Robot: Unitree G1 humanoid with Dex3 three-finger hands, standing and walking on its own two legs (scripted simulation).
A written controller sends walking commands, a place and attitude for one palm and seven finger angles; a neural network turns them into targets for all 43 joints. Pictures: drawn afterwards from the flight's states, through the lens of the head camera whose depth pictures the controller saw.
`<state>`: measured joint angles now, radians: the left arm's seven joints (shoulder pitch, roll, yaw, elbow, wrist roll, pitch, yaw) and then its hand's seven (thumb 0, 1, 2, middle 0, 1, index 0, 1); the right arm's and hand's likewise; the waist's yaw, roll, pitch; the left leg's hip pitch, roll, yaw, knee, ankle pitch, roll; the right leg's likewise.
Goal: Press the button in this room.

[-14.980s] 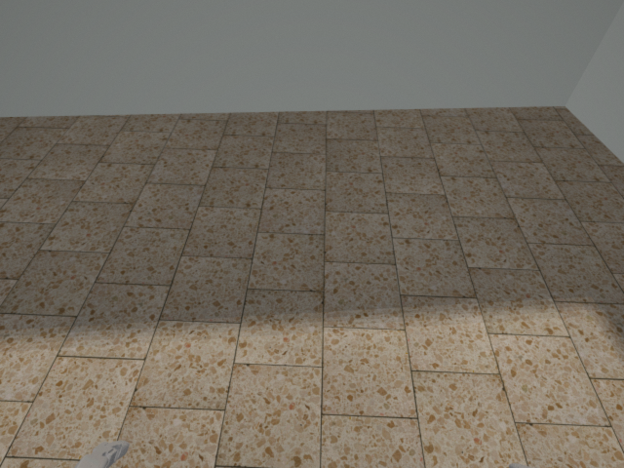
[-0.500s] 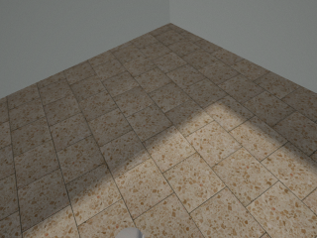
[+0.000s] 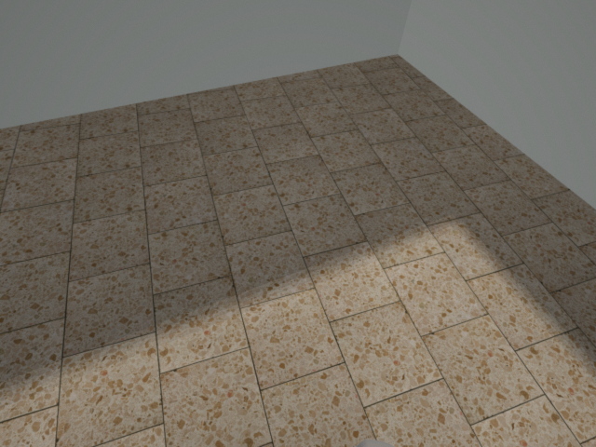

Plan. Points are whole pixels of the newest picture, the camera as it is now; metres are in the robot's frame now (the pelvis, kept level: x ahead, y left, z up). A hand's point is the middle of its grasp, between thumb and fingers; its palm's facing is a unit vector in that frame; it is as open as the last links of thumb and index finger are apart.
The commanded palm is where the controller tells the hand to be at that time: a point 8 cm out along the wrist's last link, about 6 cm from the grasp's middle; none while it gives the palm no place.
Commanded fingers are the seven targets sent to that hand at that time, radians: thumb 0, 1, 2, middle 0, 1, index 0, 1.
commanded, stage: turn or walk to find it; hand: left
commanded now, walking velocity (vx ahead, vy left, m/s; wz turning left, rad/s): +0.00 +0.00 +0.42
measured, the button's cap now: out of the picture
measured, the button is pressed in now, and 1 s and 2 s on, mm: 0 0 0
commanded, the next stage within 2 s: stand and wait in 1.18 s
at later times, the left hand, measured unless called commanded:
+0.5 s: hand out of the picture -0.01 +0.14 -0.15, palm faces +0.24 -0.93 -0.27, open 7.3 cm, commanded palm none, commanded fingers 0.00 0.90 0.90 -0.20 -0.30 -0.20 -0.30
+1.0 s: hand out of the picture -0.08 +0.21 -0.17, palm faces +0.44 -0.86 -0.26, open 7.3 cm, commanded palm none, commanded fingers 0.00 0.90 0.90 -0.20 -0.30 -0.20 -0.30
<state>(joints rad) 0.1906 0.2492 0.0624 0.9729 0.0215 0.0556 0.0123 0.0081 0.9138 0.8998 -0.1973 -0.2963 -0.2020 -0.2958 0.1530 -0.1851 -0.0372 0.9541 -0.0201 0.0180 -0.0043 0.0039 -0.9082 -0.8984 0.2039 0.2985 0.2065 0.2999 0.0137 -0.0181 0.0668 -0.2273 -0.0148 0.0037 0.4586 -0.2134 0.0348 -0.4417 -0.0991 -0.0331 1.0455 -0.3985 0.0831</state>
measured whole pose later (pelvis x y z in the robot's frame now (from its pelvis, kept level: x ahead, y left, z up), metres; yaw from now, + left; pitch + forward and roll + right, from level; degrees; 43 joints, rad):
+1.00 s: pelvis -0.06 -0.02 +0.00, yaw +25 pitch +0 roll +0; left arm 0.16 0.25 0.06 0.96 0.02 0.05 0.01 0.01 0.91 0.90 -0.20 -0.30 -0.20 -0.30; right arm 0.16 -0.19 -0.04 0.96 -0.02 0.01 -0.01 0.00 -0.91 -0.90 0.20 0.30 0.21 0.30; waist 0.00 -0.01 0.08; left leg -0.22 -0.03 -0.02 0.46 -0.24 0.03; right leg -0.43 -0.09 -0.03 0.98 -0.43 0.09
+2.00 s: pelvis -0.09 -0.11 -0.02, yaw +13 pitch -2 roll +0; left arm 0.18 0.23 0.07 0.96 0.03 0.03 -0.01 0.01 0.91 0.90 -0.20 -0.30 -0.20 -0.30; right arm 0.17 -0.22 -0.08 0.98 -0.02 0.03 -0.02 0.00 -0.91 -0.90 0.21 0.30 0.21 0.30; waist 0.01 0.06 0.11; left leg -0.25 0.17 0.17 0.79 -0.48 -0.05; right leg -0.31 -0.03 -0.10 0.68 -0.31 0.00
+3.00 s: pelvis -0.14 -0.11 -0.02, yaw -17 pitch -1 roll +1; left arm 0.11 0.18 0.04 0.92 0.02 0.02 0.00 0.01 0.91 0.90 -0.20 -0.30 -0.20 -0.30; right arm 0.26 -0.24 -0.08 0.99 -0.02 0.05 -0.02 0.01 -0.91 -0.90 0.20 0.30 0.20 0.30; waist -0.04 0.07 0.11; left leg -0.37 0.15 0.14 0.95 -0.52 -0.05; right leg -0.28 -0.01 -0.09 0.64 -0.35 -0.05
